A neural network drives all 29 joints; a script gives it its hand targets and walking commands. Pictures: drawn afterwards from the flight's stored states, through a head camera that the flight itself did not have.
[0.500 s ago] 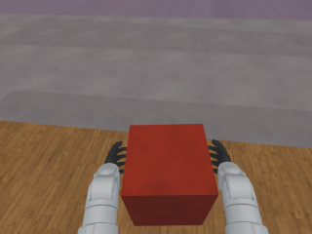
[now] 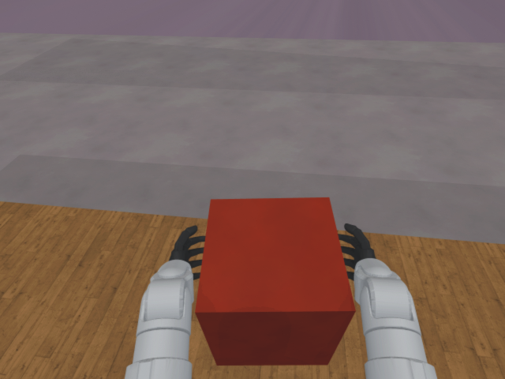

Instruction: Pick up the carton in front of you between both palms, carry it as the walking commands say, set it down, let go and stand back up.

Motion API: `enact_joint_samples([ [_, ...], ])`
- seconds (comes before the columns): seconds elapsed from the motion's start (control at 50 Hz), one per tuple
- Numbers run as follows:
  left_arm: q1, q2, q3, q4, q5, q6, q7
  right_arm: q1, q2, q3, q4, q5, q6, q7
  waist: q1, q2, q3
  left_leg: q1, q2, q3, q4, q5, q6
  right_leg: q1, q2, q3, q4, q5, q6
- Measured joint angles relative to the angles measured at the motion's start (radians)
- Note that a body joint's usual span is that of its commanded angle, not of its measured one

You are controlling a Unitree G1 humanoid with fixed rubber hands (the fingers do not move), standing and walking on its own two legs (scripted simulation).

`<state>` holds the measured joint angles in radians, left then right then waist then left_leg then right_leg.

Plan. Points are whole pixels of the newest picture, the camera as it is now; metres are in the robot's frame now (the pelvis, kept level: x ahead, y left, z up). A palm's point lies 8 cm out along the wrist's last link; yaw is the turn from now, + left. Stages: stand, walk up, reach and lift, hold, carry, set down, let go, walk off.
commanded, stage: hold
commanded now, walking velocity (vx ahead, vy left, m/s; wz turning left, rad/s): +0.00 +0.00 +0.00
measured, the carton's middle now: (270, 284) +0.30 +0.00 -0.03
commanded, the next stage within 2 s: carry in 0.06 s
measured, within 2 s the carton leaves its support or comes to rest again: neither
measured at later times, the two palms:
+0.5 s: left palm (187, 208) +0.38 +0.15 +0.09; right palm (356, 205) +0.38 -0.15 +0.10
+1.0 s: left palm (234, 138) +0.64 +0.08 +0.07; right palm (355, 137) +0.64 -0.22 +0.07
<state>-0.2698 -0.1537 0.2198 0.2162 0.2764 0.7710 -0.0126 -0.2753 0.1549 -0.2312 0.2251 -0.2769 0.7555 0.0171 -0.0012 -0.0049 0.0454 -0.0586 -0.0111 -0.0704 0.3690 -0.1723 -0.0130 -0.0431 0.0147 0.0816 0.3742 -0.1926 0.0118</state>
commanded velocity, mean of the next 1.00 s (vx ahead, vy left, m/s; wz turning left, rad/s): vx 0.49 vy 0.00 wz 0.00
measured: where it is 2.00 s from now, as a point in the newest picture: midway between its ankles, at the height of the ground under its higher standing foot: (270, 238)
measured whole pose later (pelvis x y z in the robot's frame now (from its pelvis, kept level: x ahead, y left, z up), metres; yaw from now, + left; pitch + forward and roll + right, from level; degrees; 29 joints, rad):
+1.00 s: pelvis +0.39 -0.07 -0.02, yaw +0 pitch +4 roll +0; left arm -0.06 -0.13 0.06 -0.43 0.06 1.23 0.13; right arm -0.08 0.13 -0.09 -0.45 -0.06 1.26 -0.13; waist 0.01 0.03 -0.11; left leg -0.38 0.10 0.07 1.15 -0.41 0.00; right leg -0.41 -0.05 -0.27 0.53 -0.20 -0.09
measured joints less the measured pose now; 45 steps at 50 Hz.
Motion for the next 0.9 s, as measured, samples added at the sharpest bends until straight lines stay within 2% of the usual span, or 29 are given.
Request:
enact_joint_samples([
  [0.08,-0.010,-0.002,0.010,0.006,0.000,0.000,0.000,-0.012,0.003,-0.008,0.007,-0.002,0.002,-0.001,0.003,0.003,-0.037,-0.055,0.001,0.006,0.041,-0.020,-0.001,-0.057,0.002,0.002,0.043,-0.021,0.001],
  [0.16,0.009,0.003,0.002,-0.032,-0.022,0.021,0.008,-0.004,0.001,0.016,-0.022,0.013,0.024,-0.014,0.013,0.008,-0.121,-0.140,0.008,0.027,0.101,-0.127,0.001,-0.173,-0.009,-0.023,0.160,-0.192,-0.002],
  [0.22,0.011,0.013,-0.008,-0.089,-0.058,0.049,0.015,-0.002,0.001,0.034,-0.088,0.032,0.060,-0.026,0.021,0.024,-0.156,-0.184,0.029,0.039,0.139,-0.089,0.002,-0.207,-0.011,-0.090,0.167,-0.161,-0.012],
  [0.28,0.007,-0.001,-0.036,-0.139,-0.080,0.101,0.038,0.033,-0.013,0.035,-0.183,0.065,0.119,-0.038,0.011,0.027,-0.193,-0.261,0.046,0.061,0.289,-0.230,0.000,-0.205,-0.007,-0.119,0.140,-0.081,-0.034],
  [0.34,0.029,0.006,-0.077,-0.210,-0.101,0.174,0.062,0.053,-0.031,0.050,-0.253,0.113,0.193,-0.054,-0.002,0.005,-0.218,-0.350,0.051,0.125,0.406,-0.260,0.003,-0.179,-0.023,-0.127,0.076,-0.088,-0.042],
  [0.4,0.061,0.013,-0.101,-0.319,-0.131,0.248,0.086,0.069,-0.041,0.079,-0.337,0.157,0.262,-0.081,-0.006,-0.012,-0.226,-0.386,0.047,0.172,0.334,-0.212,-0.004,-0.143,-0.041,-0.122,0.003,-0.075,-0.032],
  [0.46,0.096,0.018,-0.113,-0.434,-0.149,0.310,0.096,0.096,-0.025,0.093,-0.439,0.179,0.316,-0.100,0.002,-0.024,-0.225,-0.357,0.033,0.225,0.163,-0.130,-0.009,-0.116,-0.054,-0.117,0.001,-0.108,-0.018],
  [0.48,0.109,0.020,-0.114,-0.472,-0.157,0.327,0.097,0.106,-0.017,0.099,-0.473,0.182,0.332,-0.104,0.006,-0.023,-0.225,-0.328,0.029,0.246,0.098,-0.097,-0.008,-0.115,-0.056,-0.114,0.032,-0.138,-0.013],
  [0.52,0.137,0.024,-0.108,-0.536,-0.173,0.357,0.101,0.122,-0.020,0.133,-0.517,0.185,0.357,-0.110,0.014,-0.032,-0.231,-0.305,0.024,0.272,0.074,0.012,0.032,-0.158,-0.071,-0.115,0.179,-0.221,-0.008],
  [0.56,0.181,0.027,-0.104,-0.580,-0.193,0.389,0.110,0.149,-0.024,0.164,-0.533,0.189,0.382,-0.115,0.016,-0.026,-0.238,-0.298,0.030,0.290,0.120,-0.034,0.064,-0.258,-0.074,-0.129,0.399,-0.273,-0.020],
  [0.62,0.228,0.027,-0.125,-0.618,-0.215,0.436,0.125,0.210,-0.027,0.177,-0.587,0.201,0.430,-0.124,0.007,0.003,-0.236,-0.234,0.044,0.289,0.079,-0.086,0.063,-0.408,-0.076,-0.166,0.593,-0.248,-0.028],
  [0.68,0.243,0.027,-0.147,-0.645,-0.224,0.456,0.138,0.242,-0.027,0.181,-0.642,0.208,0.458,-0.139,-0.013,0.018,-0.223,-0.145,0.049,0.282,-0.009,-0.082,0.044,-0.505,-0.097,-0.190,0.539,-0.134,-0.014],
  [0.74,0.240,0.027,-0.154,-0.674,-0.225,0.460,0.138,0.240,-0.028,0.177,-0.678,0.215,0.468,-0.142,-0.032,0.021,-0.210,-0.061,0.055,0.277,-0.066,-0.100,0.027,-0.548,-0.108,-0.206,0.378,-0.033,-0.003],
  [0.8,0.239,0.027,-0.154,-0.700,-0.222,0.463,0.138,0.227,-0.028,0.175,-0.693,0.222,0.474,-0.144,-0.041,0.018,-0.205,0.018,0.066,0.275,-0.082,-0.150,-0.002,-0.542,-0.104,-0.237,0.233,0.054,-0.008],
  [0.86,0.234,0.027,-0.153,-0.716,-0.220,0.472,0.138,0.211,-0.028,0.173,-0.705,0.224,0.487,-0.144,-0.041,0.024,-0.202,0.078,0.092,0.265,-0.020,-0.248,-0.039,-0.481,-0.085,-0.292,0.140,0.074,-0.023],
  [0.88,0.225,0.027,-0.153,-0.717,-0.220,0.474,0.138,0.204,-0.028,0.169,-0.709,0.224,0.491,-0.144,-0.038,0.027,-0.199,0.077,0.107,0.256,0.050,-0.299,-0.047,-0.451,-0.078,-0.309,0.124,0.081,-0.036],
  [0.9,0.213,0.026,-0.156,-0.703,-0.218,0.468,0.138,0.195,-0.028,0.158,-0.705,0.225,0.491,-0.144,-0.027,0.043,-0.195,0.041,0.137,0.243,0.169,-0.342,-0.045,-0.455,-0.068,-0.325,0.168,0.089,-0.065],
])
